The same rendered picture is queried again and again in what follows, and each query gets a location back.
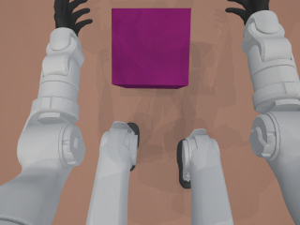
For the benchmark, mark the right robot hand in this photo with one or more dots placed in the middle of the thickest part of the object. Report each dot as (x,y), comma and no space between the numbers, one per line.
(250,7)

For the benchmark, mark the robot right shin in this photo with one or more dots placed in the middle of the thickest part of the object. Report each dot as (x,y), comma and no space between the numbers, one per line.
(199,131)

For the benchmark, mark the robot left upper arm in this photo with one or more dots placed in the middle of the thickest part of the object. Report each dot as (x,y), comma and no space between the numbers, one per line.
(47,154)

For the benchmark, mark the robot right forearm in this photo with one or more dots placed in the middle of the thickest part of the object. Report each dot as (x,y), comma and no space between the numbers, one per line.
(271,65)

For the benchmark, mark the robot left forearm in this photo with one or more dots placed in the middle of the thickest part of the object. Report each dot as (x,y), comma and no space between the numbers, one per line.
(59,84)

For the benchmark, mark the robot right upper arm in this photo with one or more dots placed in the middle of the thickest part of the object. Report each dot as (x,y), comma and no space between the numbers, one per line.
(275,136)

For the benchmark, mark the carton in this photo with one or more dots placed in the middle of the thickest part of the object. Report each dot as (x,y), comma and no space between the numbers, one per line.
(150,47)

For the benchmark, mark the robot left foot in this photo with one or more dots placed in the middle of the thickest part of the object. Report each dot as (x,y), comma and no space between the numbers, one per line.
(136,131)

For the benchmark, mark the left robot hand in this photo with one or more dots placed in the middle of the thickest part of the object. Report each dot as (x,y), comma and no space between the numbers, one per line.
(64,18)

